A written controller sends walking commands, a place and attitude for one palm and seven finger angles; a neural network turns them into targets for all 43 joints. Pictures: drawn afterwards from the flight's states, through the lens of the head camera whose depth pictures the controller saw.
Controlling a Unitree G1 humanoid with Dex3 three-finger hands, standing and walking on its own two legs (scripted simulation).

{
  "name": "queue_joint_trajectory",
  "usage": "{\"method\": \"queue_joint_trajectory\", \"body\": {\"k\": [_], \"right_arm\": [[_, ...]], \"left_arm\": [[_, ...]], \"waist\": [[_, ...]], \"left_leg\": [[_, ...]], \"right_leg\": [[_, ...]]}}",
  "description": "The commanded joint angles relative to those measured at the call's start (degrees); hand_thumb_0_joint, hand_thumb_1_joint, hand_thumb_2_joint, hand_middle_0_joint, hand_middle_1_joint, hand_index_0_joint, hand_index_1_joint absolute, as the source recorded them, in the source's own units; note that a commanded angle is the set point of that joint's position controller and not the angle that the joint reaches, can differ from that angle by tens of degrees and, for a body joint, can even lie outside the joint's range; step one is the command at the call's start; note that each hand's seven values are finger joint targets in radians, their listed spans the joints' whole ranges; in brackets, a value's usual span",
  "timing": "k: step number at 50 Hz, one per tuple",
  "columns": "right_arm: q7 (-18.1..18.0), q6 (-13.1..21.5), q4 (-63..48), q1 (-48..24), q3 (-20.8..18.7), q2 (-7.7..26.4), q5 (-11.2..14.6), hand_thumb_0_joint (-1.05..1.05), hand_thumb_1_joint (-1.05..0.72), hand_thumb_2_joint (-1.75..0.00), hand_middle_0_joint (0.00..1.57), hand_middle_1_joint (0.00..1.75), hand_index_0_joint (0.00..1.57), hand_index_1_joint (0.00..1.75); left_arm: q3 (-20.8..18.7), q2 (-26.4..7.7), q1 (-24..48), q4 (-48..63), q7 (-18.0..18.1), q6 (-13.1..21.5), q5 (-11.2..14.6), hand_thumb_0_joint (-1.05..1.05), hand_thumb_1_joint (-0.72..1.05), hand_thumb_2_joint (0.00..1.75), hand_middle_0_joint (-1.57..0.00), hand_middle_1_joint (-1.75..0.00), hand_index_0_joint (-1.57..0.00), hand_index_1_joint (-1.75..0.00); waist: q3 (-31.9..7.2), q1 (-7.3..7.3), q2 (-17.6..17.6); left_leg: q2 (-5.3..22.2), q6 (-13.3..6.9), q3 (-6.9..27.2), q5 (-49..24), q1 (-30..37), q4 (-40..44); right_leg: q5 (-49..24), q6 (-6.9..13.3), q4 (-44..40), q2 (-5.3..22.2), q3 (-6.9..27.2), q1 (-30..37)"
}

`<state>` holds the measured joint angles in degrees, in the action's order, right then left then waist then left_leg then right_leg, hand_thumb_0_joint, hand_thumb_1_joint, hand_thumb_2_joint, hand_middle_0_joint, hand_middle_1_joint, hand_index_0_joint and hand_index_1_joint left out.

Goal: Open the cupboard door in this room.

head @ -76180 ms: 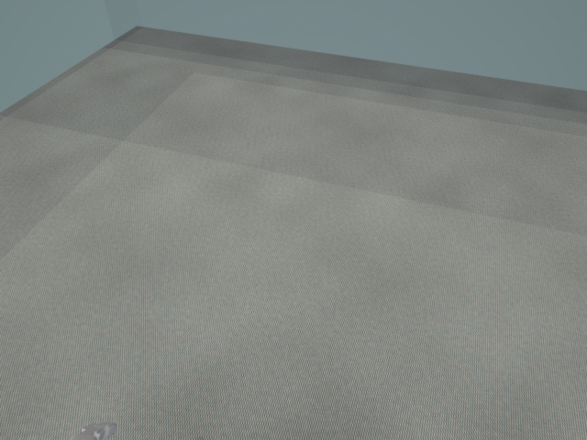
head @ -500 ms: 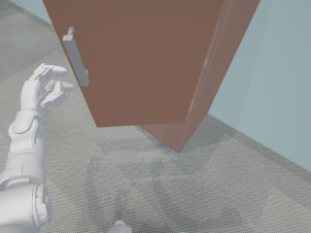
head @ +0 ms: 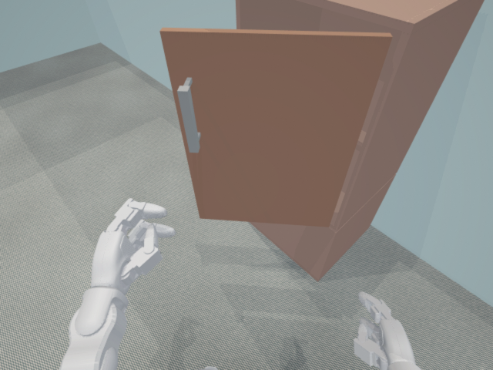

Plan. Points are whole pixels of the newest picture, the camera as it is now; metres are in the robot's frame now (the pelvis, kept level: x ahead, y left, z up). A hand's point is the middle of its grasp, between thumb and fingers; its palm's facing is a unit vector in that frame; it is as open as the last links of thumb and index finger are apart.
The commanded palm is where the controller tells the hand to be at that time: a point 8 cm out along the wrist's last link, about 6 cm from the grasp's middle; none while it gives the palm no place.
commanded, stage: pull the door open along its arc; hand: left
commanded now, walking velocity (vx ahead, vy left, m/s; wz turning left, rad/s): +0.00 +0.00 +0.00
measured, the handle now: (191, 116) +0.60 +0.17 +0.10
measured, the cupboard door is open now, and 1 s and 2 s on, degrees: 42 42 42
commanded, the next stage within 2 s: open thumb and fingers to let go in 0.06 s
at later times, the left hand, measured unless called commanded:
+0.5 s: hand (166, 274) +0.23 +0.14 +0.09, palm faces +0.11 -0.99 -0.02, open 8.5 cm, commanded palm +0.20 +0.20 +0.09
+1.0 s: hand (158, 283) +0.22 +0.14 +0.09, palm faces +0.11 -0.99 -0.01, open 15.5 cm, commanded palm +0.19 +0.20 +0.09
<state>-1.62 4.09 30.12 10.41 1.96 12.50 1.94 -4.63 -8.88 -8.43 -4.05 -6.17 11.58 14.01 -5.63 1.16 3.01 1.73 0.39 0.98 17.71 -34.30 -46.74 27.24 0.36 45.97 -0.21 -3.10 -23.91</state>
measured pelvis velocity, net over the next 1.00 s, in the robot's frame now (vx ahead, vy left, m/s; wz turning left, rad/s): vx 0.02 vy -0.01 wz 0.01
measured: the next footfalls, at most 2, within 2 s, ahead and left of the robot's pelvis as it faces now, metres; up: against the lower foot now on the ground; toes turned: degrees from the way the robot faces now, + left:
none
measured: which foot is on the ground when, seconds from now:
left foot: down 0.00-1.00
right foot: down 0.00-1.00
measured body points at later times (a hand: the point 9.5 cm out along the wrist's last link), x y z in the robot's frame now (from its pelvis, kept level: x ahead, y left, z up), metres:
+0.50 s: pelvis +0.00 -0.03 +0.00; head +0.00 -0.05 +0.45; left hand +0.22 +0.19 +0.09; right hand +0.15 -0.26 -0.10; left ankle +0.06 +0.12 -0.70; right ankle -0.04 -0.12 -0.70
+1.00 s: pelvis +0.02 -0.01 -0.01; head +0.03 -0.03 +0.44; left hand +0.21 +0.20 +0.09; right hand +0.21 -0.22 -0.09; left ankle +0.06 +0.12 -0.70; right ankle -0.04 -0.12 -0.70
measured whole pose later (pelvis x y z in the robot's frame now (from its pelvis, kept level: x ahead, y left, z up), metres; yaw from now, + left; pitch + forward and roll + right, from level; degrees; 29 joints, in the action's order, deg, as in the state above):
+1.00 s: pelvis +0.02 -0.01 -0.01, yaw +1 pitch +7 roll -1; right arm -3.3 8.4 30.1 13.2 1.5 11.4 0.5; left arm -2.4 -8.1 -28.3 15.3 -3.7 11.8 12.9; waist -6.4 1.5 3.3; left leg 1.6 1.3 1.7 20.6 -36.7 -50.3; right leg 30.7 1.2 49.9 -0.2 -3.6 -26.1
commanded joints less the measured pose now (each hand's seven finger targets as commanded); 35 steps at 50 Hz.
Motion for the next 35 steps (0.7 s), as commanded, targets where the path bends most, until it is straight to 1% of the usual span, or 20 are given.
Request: {"method": "queue_joint_trajectory", "body": {"k": [1,3,5,6,7,8,11,14,15,17,18,19,21,25,26,28,30,31,32,35], "right_arm": [[-0.3,3.0,-8.6,-3.3,-2.2,6.4,-0.4,0.0,-0.9,-0.9,0.2,0.3,0.2,0.3],[-0.4,3.6,-9.1,-4.0,-2.1,5.9,-0.6,0.0,-0.9,-0.9,0.2,0.3,0.2,0.3],[-0.5,4.1,-9.5,-3.6,-2.0,5.6,-0.8,0.0,-0.9,-0.9,0.2,0.3,0.2,0.3],[-0.7,4.3,-9.4,-3.3,-2.0,5.9,-1.0,0.0,-0.9,-0.9,0.2,0.3,0.2,0.3],[-0.7,4.5,-9.8,-4.1,-1.9,5.5,-0.9,0.0,-0.9,-0.9,0.2,0.3,0.2,0.3],[-1.0,4.8,-9.2,-3.8,-1.7,5.7,-1.2,0.0,-0.9,-0.9,0.2,0.3,0.2,0.3],[-2.1,5.6,-7.1,-3.4,-1.8,5.9,-1.5,0.0,-0.9,-0.9,0.2,0.3,0.2,0.3],[-2.6,6.4,-6.4,-3.7,-1.9,5.8,-1.3,0.0,-0.9,-0.9,0.2,0.3,0.2,0.3],[-2.7,6.5,-6.4,-3.9,-1.8,5.9,-1.2,0.0,-0.9,-0.9,0.2,0.3,0.2,0.3],[-2.9,6.7,-6.1,-3.7,-2.0,6.0,-1.1,0.0,-0.9,-0.9,0.2,0.3,0.2,0.3],[-2.9,6.7,-6.2,-3.8,-2.1,6.0,-1.0,0.0,-0.9,-0.9,0.2,0.3,0.2,0.3],[-2.7,6.7,-6.6,-3.6,-2.0,5.8,-1.0,0.0,-0.9,-0.9,0.2,0.3,0.2,0.3],[-2.7,6.6,-6.5,-2.9,-2.2,6.1,-0.9,0.0,-0.9,-0.9,0.2,0.3,0.2,0.3],[-2.5,6.7,-7.2,-2.1,-2.7,5.9,-0.8,0.0,-0.9,-0.9,0.2,0.3,0.2,0.3],[-2.5,6.8,-7.0,-1.6,-3.0,6.1,-0.8,0.0,-0.9,-0.9,0.2,0.3,0.2,0.3],[-2.3,7.3,-7.2,-0.9,-3.3,6.0,-0.8,0.0,-0.9,-0.9,0.2,0.3,0.2,0.3],[-2.3,7.5,-7.0,-0.3,-3.7,6.2,-0.7,0.0,-0.9,-0.9,0.2,0.3,0.2,0.3],[-2.3,7.7,-7.0,0.3,-3.7,6.4,-0.7,0.0,-0.9,-0.9,0.2,0.3,0.2,0.3],[-2.4,8.0,-7.1,0.1,-3.8,6.4,-0.7,0.0,-0.9,-0.9,0.2,0.3,0.2,0.3],[-2.7,8.2,-6.8,0.7,-3.9,6.5,-0.9,0.0,-0.9,-0.9,0.2,0.3,0.2,0.3]], "left_arm": [[0.3,-4.4,2.0,21.7,4.6,3.1,-2.5,0.0,0.9,0.9,-0.4,-1.35,-0.4,-1.35],[2.8,-2.6,-0.4,26.7,5.1,3.5,-3.1,0.0,0.9,0.9,-0.4,-1.35,-0.4,-1.35],[2.1,-2.8,-7.5,29.2,5.6,3.8,-3.1,0.0,0.9,0.9,-0.4,-1.35,-0.4,-1.35],[1.1,-4.2,-10.3,29.5,6.0,3.8,-3.2,0.0,0.9,0.9,-0.4,-1.35,-0.4,-1.35],[2.2,-2.9,-9.4,31.8,6.3,4.3,-3.1,0.0,0.9,0.9,-0.4,-1.35,-0.4,-1.35],[3.4,-3.0,-3.1,32.5,6.7,4.7,-3.7,0.0,0.9,0.9,-0.4,-1.35,-0.4,-1.35],[1.2,-5.1,1.2,27.8,7.4,5.3,-4.0,0.0,0.69,0.81,-0.38,-1.33,-0.38,-1.33],[0.1,-5.1,-0.2,25.3,5.9,5.3,-2.5,0.0,0.48,0.72,-0.37,-1.3,-0.37,-1.3],[0.4,-4.8,0.0,25.0,5.2,4.8,-2.1,0.0,0.41,0.69,-0.36,-1.3,-0.36,-1.3],[-2.0,-6.0,-2.8,22.7,4.2,3.8,-0.9,0.0,0.27,0.63,-0.35,-1.28,-0.35,-1.28],[-3.5,-6.9,-5.0,22.7,4.0,3.5,-0.5,0.0,0.2,0.6,-0.35,-1.27,-0.35,-1.27],[-2.9,-5.5,-7.5,22.5,3.6,3.0,-0.1,0.0,0.13,0.57,-0.35,-1.27,-0.35,-1.27],[-6.1,-7.9,-10.4,21.6,3.3,2.2,0.6,0.0,-0.01,0.51,-0.33,-1.25,-0.33,-1.25],[-6.1,-6.5,-12.2,25.5,3.0,3.2,1.1,0.0,-0.29,0.39,-0.32,-1.22,-0.32,-1.22],[-7.0,-7.5,-13.4,25.3,2.9,3.6,1.0,0.0,-0.36,0.36,-0.31,-1.22,-0.31,-1.22],[-5.1,-5.4,-14.4,27.9,2.2,5.1,1.1,0.0,-0.5,0.3,-0.3,-1.2,-0.3,-1.2],[-5.1,-5.7,-15.7,28.8,1.5,6.2,1.1,0.0,-0.5,0.3,-0.3,-1.2,-0.3,-1.2],[-3.6,-5.3,-15.3,29.5,1.2,6.4,0.7,0.0,-0.5,0.3,-0.29,-1.15,-0.29,-1.15],[-2.7,-4.9,-14.0,30.7,1.1,6.9,0.5,0.0,-0.5,0.3,-0.28,-1.1,-0.28,-1.1],[-2.6,-5.0,-14.2,30.4,1.1,7.0,0.1,0.0,-0.5,0.3,-0.26,-0.95,-0.26,-0.95]], "waist": [[-5.8,-1.96,-1.7],[-5.9,-2.16,0.6],[-5.5,-1.41,-0.1],[-5.2,-1.44,-2.0],[-4.4,-1.48,-0.3],[-3.4,-3.26,-0.6],[-0.9,-3.8,-3.4],[-3.7,-2.21,-2.1],[-4.1,-1.99,-1.9],[-5.1,-1.05,-4.9],[-5.9,0.0,-3.9],[-5.6,0.29,-4.3],[-5.4,1.01,-6.3],[-5.4,0.72,-5.1],[-5.1,0.47,-7.3],[-6.4,0.05,-5.4],[-7.1,-0.25,-4.1],[-6.2,-0.89,-4.9],[-6.3,-1.26,-3.1],[-6.9,-1.34,-2.6]], "left_leg": [[-1.0,-1.5,0.8,-0.4,13.7,7.6],[-1.2,-1.5,0.5,0.2,14.2,7.1],[-1.2,-1.3,0.7,-0.2,13.5,6.8],[-1.2,-1.5,0.8,0.2,12.5,6.4],[-1.5,-1.5,0.4,0.7,12.0,5.9],[-1.6,-1.6,0.9,2.3,11.6,5.3],[-1.7,-1.5,1.2,6.4,8.9,3.8],[-1.9,-1.4,0.7,4.3,9.1,3.3],[-2.0,-1.5,0.5,3.6,9.1,3.2],[-1.9,-1.5,0.2,1.5,8.1,2.8],[-1.9,-1.4,0.0,0.0,8.2,3.0],[-2.0,-1.4,-0.1,-1.2,8.3,3.4],[-2.1,-1.3,0.0,-2.8,7.1,3.1],[-2.3,-1.4,-0.7,-5.5,8.3,3.1],[-2.2,-1.4,-0.6,-5.8,7.8,2.6],[-2.4,-1.5,-0.8,-7.3,9.0,2.3],[-2.4,-1.6,-1.0,-8.4,9.7,1.8],[-2.3,-1.8,-0.8,-8.3,9.4,1.5],[-2.4,-1.9,-0.7,-8.4,10.0,1.2],[-2.2,-1.8,-0.4,-8.6,10.4,1.1]], "right_leg": [[-9.0,0.0,-9.0,-2.2,-1.1,-6.2],[-8.1,0.1,-9.0,-1.9,-0.7,-6.8],[-8.4,0.2,-8.5,-2.0,-0.9,-6.4],[-7.9,0.0,-8.8,-2.1,-0.7,-6.3],[-7.3,-0.1,-8.8,-1.8,-0.3,-7.1],[-5.7,-0.3,-8.7,-1.5,0.0,-9.0],[0.9,-0.4,-10.3,-1.2,2.1,-11.4],[0.6,-0.3,-10.9,-0.5,3.6,-9.4],[-0.2,-0.4,-11.1,-0.3,4.1,-8.8],[-2.9,-1.0,-12.0,0.5,5.7,-6.0],[-6.0,-1.1,-11.4,0.7,5.9,-4.6],[-9.3,-1.4,-11.0,0.8,5.4,-3.8],[-14.7,-2.0,-10.4,1.3,5.7,-1.9],[-23.0,-2.6,-8.5,1.0,4.5,-1.9],[-23.7,-2.9,-8.6,1.0,4.8,-1.8],[-26.7,-2.8,-7.3,0.8,3.8,-2.2],[-28.4,-2.6,-6.3,0.4,3.1,-3.0],[-26.9,-2.5,-6.3,0.2,2.7,-3.8],[-26.8,-2.4,-6.0,0.2,2.7,-4.9],[-24.6,-1.7,-5.0,-0.3,1.6,-6.1]]}}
